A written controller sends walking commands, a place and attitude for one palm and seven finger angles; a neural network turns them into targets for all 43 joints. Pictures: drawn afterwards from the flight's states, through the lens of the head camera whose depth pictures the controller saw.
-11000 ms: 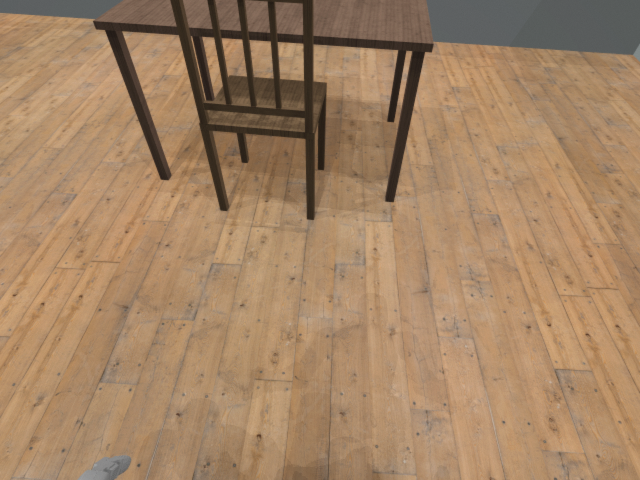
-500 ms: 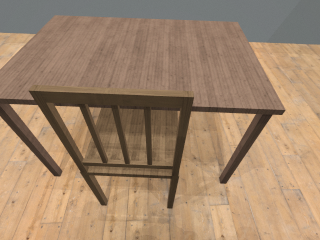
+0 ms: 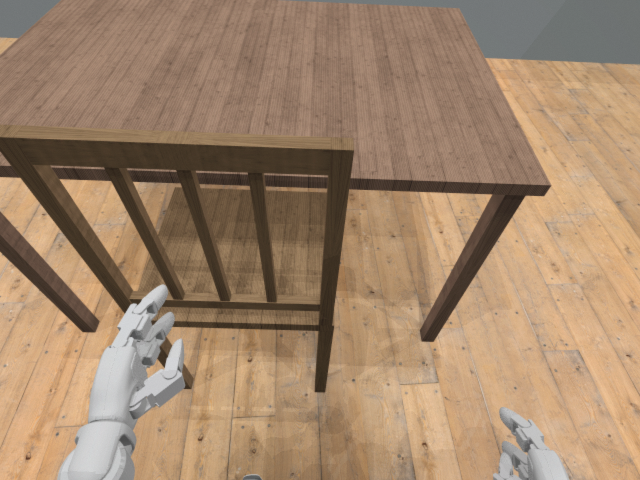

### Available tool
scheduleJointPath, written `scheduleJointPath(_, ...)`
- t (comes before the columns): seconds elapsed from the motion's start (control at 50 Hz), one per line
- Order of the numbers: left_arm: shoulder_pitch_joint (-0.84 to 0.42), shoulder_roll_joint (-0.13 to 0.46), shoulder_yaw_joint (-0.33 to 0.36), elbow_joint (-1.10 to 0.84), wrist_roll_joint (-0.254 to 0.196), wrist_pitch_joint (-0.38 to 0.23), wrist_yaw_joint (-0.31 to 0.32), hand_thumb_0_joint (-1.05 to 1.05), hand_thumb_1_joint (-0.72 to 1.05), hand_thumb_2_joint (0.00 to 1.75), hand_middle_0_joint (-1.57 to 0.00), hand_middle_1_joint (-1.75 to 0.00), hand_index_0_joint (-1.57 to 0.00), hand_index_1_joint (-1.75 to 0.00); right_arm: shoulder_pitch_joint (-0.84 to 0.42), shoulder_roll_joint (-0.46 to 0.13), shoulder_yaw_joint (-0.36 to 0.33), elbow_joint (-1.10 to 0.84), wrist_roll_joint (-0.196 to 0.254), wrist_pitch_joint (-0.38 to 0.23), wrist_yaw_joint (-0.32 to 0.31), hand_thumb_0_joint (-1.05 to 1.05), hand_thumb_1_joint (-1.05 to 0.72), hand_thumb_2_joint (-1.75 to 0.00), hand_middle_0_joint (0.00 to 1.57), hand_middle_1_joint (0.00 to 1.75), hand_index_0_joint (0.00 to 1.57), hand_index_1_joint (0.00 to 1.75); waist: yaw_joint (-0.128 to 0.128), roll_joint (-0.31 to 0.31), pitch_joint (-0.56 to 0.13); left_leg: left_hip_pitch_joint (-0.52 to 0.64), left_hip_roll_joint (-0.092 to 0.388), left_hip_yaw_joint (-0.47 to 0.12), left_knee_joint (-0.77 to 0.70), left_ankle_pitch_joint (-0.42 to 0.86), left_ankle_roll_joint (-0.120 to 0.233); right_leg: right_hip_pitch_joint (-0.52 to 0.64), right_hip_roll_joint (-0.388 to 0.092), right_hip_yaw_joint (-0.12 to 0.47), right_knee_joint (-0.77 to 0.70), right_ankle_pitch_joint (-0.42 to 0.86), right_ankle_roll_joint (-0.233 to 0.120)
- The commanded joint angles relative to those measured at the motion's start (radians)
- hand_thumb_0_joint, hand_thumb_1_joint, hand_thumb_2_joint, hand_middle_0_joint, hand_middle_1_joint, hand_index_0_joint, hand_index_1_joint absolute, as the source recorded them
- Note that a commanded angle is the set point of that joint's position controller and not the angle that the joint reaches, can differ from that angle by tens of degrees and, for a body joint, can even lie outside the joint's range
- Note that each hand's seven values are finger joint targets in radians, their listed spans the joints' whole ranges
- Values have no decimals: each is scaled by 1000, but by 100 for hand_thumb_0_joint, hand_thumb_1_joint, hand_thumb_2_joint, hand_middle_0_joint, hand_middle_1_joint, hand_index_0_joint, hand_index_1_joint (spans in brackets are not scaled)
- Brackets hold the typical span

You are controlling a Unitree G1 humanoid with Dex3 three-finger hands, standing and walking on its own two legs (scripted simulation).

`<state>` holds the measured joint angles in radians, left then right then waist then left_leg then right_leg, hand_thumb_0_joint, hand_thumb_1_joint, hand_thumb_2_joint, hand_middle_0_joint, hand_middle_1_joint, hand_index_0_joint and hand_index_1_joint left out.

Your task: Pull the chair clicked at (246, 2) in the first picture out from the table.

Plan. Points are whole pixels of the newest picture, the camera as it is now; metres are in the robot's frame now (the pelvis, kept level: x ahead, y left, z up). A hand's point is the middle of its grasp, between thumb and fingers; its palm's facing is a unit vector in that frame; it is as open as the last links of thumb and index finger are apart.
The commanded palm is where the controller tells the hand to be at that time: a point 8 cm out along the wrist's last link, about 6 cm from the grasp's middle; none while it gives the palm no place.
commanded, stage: raise the hand toward the chair's back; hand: left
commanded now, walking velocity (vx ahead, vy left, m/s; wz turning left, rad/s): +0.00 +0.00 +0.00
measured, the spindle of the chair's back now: (209, 244) +0.47 +0.17 -0.03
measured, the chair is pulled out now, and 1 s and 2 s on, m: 0.00 0.00 0.00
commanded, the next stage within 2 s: aim the fingers beside a spindle in 1.80 s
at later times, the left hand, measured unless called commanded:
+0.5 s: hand (178, 402) +0.23 +0.17 -0.03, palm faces -0.07 -1.00 -0.03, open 12.5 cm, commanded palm +0.18 +0.24 -0.02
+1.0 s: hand (129, 400) +0.23 +0.22 +0.00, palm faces +0.01 -1.00 -0.07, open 16.4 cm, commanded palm +0.20 +0.28 +0.00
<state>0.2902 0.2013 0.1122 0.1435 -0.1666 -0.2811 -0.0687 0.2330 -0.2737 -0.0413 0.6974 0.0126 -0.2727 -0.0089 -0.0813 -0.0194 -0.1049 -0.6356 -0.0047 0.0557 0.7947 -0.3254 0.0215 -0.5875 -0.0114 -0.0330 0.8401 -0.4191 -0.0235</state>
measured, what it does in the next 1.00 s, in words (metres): lowers itself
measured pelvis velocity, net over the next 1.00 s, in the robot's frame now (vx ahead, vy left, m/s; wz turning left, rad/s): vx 0.00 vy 0.02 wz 0.00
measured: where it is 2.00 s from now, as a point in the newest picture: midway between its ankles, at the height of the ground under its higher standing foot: outside the picture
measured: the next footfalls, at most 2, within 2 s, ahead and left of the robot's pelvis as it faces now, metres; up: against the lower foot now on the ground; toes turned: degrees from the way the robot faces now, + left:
none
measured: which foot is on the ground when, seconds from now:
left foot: down 0.00-1.00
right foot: down 0.00-1.00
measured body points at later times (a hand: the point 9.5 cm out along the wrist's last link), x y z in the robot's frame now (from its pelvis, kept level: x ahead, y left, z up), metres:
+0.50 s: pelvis +0.00 -0.04 -0.06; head +0.09 -0.04 +0.38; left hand +0.23 +0.23 -0.02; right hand +0.17 -0.26 -0.17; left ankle +0.04 +0.11 -0.70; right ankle +0.00 -0.10 -0.70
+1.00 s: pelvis +0.00 +0.02 -0.05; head +0.07 +0.04 +0.39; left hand +0.22 +0.27 +0.01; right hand +0.20 -0.21 -0.12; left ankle +0.04 +0.11 -0.70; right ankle +0.00 -0.10 -0.70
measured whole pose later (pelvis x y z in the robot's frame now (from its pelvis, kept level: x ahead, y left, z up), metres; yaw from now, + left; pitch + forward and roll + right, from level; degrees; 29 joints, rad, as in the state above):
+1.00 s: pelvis +0.00 +0.02 -0.05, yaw +0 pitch +16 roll -3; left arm 0.36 0.25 0.20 -0.04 -0.25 -0.38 -0.25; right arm 0.16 -0.22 -0.01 0.55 0.03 -0.23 -0.04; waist -0.01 0.03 -0.13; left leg -0.95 0.01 -0.01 1.16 -0.48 0.04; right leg -0.84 0.01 -0.07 1.11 -0.54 0.00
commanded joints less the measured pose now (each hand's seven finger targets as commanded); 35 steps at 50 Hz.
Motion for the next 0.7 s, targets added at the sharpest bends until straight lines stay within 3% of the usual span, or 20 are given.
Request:
scheduleJointPath(0.0,339,143,221,-60,-95,-252,-194,0,53,74,-16,-24,-16,-24,-126,-86,-60,-237,14,-36,45,0,-90,-90,20,30,20,30,174,44,-218,-90,-25,-39,123,130,-33,-38,7,13,79,217,-20)
scheduleJointPath(0.02,319,178,262,-78,-98,-296,-219,0,50,73,-16,-24,-16,-24,-141,-78,-67,-254,17,-29,46,0,-90,-90,20,30,20,30,173,63,-223,-123,-21,-31,163,115,-30,-60,5,33,105,215,-16)
scheduleJointPath(0.04,302,179,250,-107,-90,-313,-231,0,48,72,-16,-23,-16,-23,-149,-79,-68,-274,16,-19,47,0,-90,-90,20,30,20,30,170,89,-215,-147,-20,-26,184,91,-23,-84,7,46,121,182,-15)
scheduleJointPath(0.08,195,221,257,-221,-94,-311,-230,0,43,70,-15,-23,-15,-23,-153,-80,-73,-304,18,0,39,0,-90,-90,20,30,20,30,142,122,-181,-190,-19,-27,232,10,-11,-156,7,98,112,47,-9)
scheduleJointPath(0.12,109,185,211,-283,-111,-305,-228,0,39,68,-15,-22,-15,-22,-120,-69,-65,-321,23,-1,22,0,-90,-90,20,30,20,30,93,97,-161,-213,-11,-44,280,-50,4,-191,-6,157,61,-61,16)
scheduleJointPath(0.16,-2,188,177,-392,-132,-329,-244,0,34,66,-14,-21,-14,-21,-81,-72,-54,-315,29,-18,-5,0,-90,-90,20,30,20,30,49,87,-175,-223,-4,-57,337,-64,12,-196,-20,209,25,-81,38)
scheduleJointPath(0.18,-80,182,142,-448,-149,-342,-266,0,32,65,-14,-21,-14,-21,-60,-79,-47,-309,28,-29,-18,0,-90,-90,20,30,20,30,13,38,-189,-229,2,-68,373,-66,18,-217,-16,224,24,-75,50)
scheduleJointPath(0.24,-103,182,103,-383,-173,-341,-343,0,25,62,-13,-20,-13,-20,-28,-100,-36,-246,33,-65,-57,0,-90,-90,20,30,20,30,-9,13,-172,-261,25,-85,407,-65,27,-219,-28,237,22,-38,60)
scheduleJointPath(0.3,-102,218,139,-275,-175,-264,-402,0,18,59,-13,-19,-13,-19,-31,-116,-30,-215,43,-74,-80,0,-90,-90,20,30,20,30,-5,-13,-196,-278,30,-97,407,-40,34,-210,-27,218,39,1,67)
scheduleJointPath(0.34,-57,243,197,-228,-180,-190,-414,0,13,57,-12,-18,-12,-18,-51,-113,-32,-217,46,-65,-88,0,-90,-90,20,30,20,30,25,-24,-243,-280,23,-104,384,-11,31,-149,-37,223,35,56,79)
scheduleJointPath(0.38,48,281,306,-170,-194,-109,-399,0,8,55,-12,-17,-12,-17,-73,-105,-39,-227,52,-42,-85,0,-90,-90,20,30,20,30,86,-44,-318,-271,13,-107,368,45,24,-37,-51,244,41,170,106)
scheduleJointPath(0.4,79,250,299,-220,-202,-86,-393,0,6,54,-12,-17,-12,-17,-69,-93,-39,-246,51,-31,-78,0,-90,-90,20,30,20,30,98,-49,-365,-256,8,-109,348,79,20,21,-64,241,47,266,116)
scheduleJointPath(0.42,104,261,334,-236,-205,-67,-374,0,4,53,-11,-16,-11,-16,-75,-81,-44,-250,49,-20,-73,0,-90,-90,20,30,20,30,116,-47,-395,-243,3,-106,329,102,14,62,-68,236,53,334,123)
scheduleJointPath(0.44,123,246,340,-268,-210,-62,-354,0,1,52,-11,-16,-11,-16,-78,-71,-47,-255,48,-16,-68,0,-90,-90,20,30,20,30,128,-22,-398,-214,-1,-103,307,131,11,73,-62,212,63,390,117)
scheduleJointPath(0.48,162,242,361,-249,-208,-63,-313,0,-3,50,-11,-15,-11,-15,-80,-59,-54,-246,43,-4,-59,0,-90,-90,20,30,20,30,135,-54,-366,-202,0,-103,290,149,8,67,-49,192,69,436,119)
scheduleJointPath(0.52,149,196,305,-281,-192,-104,-285,0,-8,48,-10,-15,-10,-15,-67,-54,-58,-235,35,-7,-49,0,-90,-90,20,30,20,30,108,-51,-331,-187,-3,-98,275,158,5,18,-36,154,86,445,103)
scheduleJointPath(0.58,123,153,228,-267,-165,-167,-273,0,-15,45,-10,-14,-10,-14,-63,-68,-64,-224,30,-16,-42,0,-90,-90,20,30,20,30,84,-31,-260,-162,-3,-98,266,161,10,-100,-5,90,110,343,64)
scheduleJointPath(0.6,107,144,202,-270,-162,-190,-274,0,-17,44,-9,-13,-9,-13,-53,-74,-64,-218,27,-23,-41,0,-90,-90,20,30,20,30,70,-19,-255,-152,-2,-100,265,152,9,-128,-1,78,116,310,57)
scheduleJointPath(0.68,109,151,174,-262,-158,-226,-272,0,-27,40,-8,-12,-8,-12,-46,-100,-70,-219,26,-41,-45,0,-90,-90,20,30,20,30,66,1,-268,-96,4,-104,252,153,18,-204,26,20,134,198,23)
